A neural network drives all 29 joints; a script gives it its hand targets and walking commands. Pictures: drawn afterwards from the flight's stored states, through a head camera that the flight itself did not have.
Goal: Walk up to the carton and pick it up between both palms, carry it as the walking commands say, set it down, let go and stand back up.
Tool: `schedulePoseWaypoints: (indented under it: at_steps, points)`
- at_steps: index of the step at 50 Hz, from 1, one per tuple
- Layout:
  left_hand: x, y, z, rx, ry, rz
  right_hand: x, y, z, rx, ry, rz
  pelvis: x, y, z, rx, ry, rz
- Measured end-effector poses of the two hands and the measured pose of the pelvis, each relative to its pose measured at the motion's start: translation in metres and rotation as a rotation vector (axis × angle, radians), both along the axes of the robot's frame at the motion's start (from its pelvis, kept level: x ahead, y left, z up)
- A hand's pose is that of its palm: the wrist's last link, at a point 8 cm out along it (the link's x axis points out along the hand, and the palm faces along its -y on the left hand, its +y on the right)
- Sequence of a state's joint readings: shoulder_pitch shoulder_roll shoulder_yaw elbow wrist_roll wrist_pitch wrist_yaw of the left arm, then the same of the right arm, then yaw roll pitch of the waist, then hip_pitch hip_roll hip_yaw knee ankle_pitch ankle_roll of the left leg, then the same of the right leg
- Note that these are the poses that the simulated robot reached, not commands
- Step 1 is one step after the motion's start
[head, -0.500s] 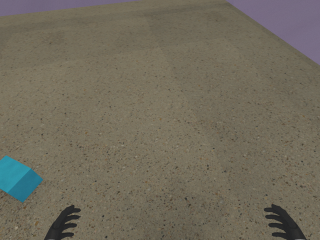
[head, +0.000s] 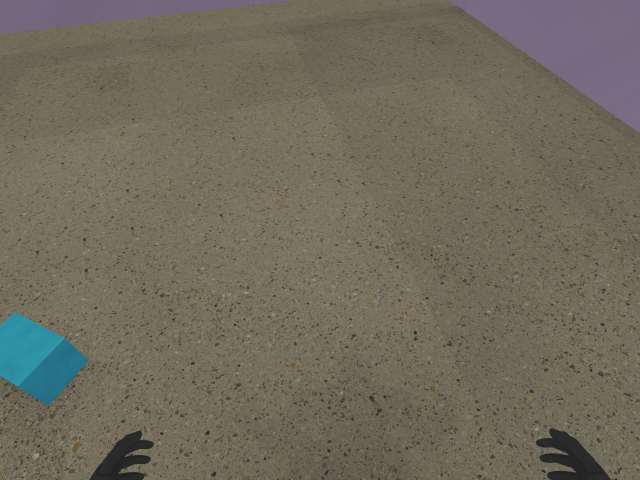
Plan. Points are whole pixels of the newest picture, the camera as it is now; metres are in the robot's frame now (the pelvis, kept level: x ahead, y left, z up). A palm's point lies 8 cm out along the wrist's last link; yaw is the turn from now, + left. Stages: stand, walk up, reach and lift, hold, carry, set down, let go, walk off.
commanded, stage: stand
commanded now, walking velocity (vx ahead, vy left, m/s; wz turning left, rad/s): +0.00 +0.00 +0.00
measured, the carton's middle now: (31, 358) +0.60 +0.97 -0.68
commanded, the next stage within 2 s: walk up in 0.66 s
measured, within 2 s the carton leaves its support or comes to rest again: neither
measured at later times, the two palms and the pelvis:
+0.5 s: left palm out of the picture +0.11 +0.31 -0.08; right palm out of the picture +0.11 -0.31 -0.08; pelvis +0.00 +0.00 +0.02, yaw +0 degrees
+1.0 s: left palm out of the picture +0.10 +0.29 -0.08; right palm out of the picture +0.08 -0.32 -0.10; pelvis -0.01 -0.02 +0.02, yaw +5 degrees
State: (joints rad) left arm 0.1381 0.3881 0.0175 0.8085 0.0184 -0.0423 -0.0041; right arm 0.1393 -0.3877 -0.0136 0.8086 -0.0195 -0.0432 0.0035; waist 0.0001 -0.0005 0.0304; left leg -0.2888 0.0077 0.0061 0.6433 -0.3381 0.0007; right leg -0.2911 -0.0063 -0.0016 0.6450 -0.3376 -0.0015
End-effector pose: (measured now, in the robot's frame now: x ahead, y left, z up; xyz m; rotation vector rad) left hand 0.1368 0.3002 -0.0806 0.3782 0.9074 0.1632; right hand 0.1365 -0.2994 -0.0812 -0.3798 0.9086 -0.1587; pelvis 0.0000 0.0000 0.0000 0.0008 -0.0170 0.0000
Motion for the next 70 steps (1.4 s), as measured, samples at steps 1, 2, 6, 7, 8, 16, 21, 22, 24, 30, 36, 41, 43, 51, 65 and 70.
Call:
schedulePoseWaypoints:
  at_steps: [1,2,6,7,8,16,21,22,24,30,36,41,43,51,65,70]
  points:
    - [-0.001,0.000,0.000,0.000,0.005,0.002,-0.001,0.000,0.000,0.000,0.005,-0.002,0.000,0.000,0.001,0.000,-0.001,0.000]
    - [-0.002,0.001,0.000,0.000,0.011,0.003,-0.002,-0.001,0.000,0.000,0.011,-0.004,0.000,0.000,0.002,0.000,-0.002,0.000]
    - [-0.005,0.002,0.001,0.000,0.030,0.010,-0.005,-0.002,0.001,0.000,0.030,-0.010,0.000,0.000,0.005,0.000,-0.006,0.000]
    - [-0.005,0.002,0.001,0.000,0.035,0.012,-0.006,-0.002,0.001,0.000,0.035,-0.012,0.000,0.000,0.006,0.000,-0.007,0.000]
    - [-0.006,0.003,0.001,-0.001,0.039,0.013,-0.006,-0.002,0.002,0.000,0.039,-0.014,0.000,0.000,0.007,0.000,-0.008,0.000]
    - [-0.012,0.004,0.003,-0.001,0.074,0.027,-0.012,-0.005,0.004,-0.001,0.074,-0.028,-0.001,0.000,0.013,0.000,-0.016,0.001]
    - [-0.017,0.006,0.003,0.000,0.098,0.037,-0.017,-0.007,0.004,-0.002,0.098,-0.040,-0.002,0.000,0.017,0.000,-0.019,0.001]
    - [-0.019,0.006,0.003,0.000,0.103,0.039,-0.019,-0.007,0.004,-0.002,0.104,-0.043,-0.002,0.000,0.017,0.000,-0.019,0.001]
    - [-0.021,0.006,0.003,0.001,0.113,0.043,-0.021,-0.008,0.004,-0.002,0.114,-0.048,-0.002,0.000,0.018,0.000,-0.020,0.001]
    - [-0.028,0.008,0.002,0.002,0.140,0.055,-0.029,-0.010,0.002,-0.003,0.143,-0.062,-0.003,-0.001,0.020,0.000,-0.022,0.000]
    - [-0.033,0.009,0.001,0.004,0.160,0.064,-0.034,-0.012,0.001,-0.004,0.164,-0.073,-0.003,-0.001,0.021,0.000,-0.023,0.000]
    - [-0.035,0.010,0.001,0.006,0.171,0.069,-0.037,-0.012,0.001,-0.005,0.176,-0.079,-0.003,-0.001,0.022,0.000,-0.022,0.001]
    - [-0.035,0.010,0.000,-0.005,0.179,0.076,-0.039,-0.014,0.001,-0.013,0.184,-0.095,-0.003,-0.001,0.021,0.000,-0.019,-0.001]
    - [-0.048,-0.017,-0.002,-0.004,0.125,0.173,-0.057,-0.016,-0.030,0.057,0.291,-0.067,-0.016,-0.024,0.011,0.001,-0.004,0.101]
    - [-0.180,-0.034,-0.038,-0.102,0.241,0.397,0.012,0.048,-0.024,0.085,0.189,0.206,-0.042,-0.024,0.003,0.003,0.000,0.299]
    - [-0.203,-0.022,-0.051,-0.146,0.220,0.472,0.009,0.069,-0.016,0.029,0.176,0.281,-0.054,-0.015,-0.001,-0.011,-0.002,0.357]
